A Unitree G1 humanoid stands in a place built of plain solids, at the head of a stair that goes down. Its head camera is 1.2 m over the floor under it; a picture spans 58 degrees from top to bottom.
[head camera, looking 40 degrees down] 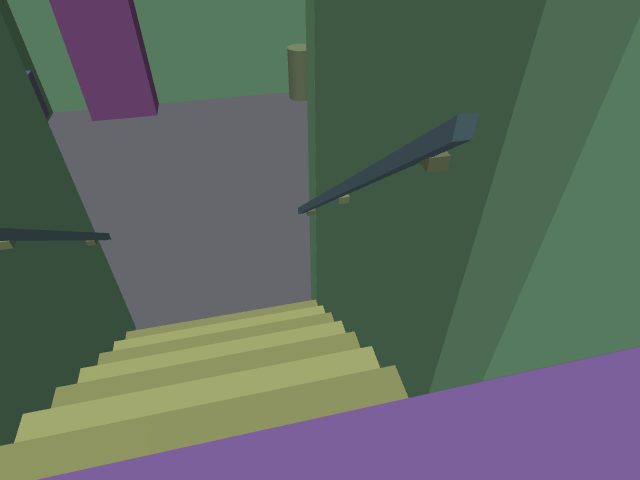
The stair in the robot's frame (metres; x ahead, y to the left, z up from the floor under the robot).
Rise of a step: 0.19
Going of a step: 0.23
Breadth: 1.40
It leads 13 degrees to the left of straight ahead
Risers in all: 8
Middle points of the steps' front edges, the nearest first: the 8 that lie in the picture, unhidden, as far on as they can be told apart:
0.55 0.35 0.00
0.78 0.40 -0.19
1.00 0.46 -0.37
1.22 0.51 -0.56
1.45 0.56 -0.75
1.67 0.61 -0.94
1.90 0.66 -1.13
2.12 0.71 -1.31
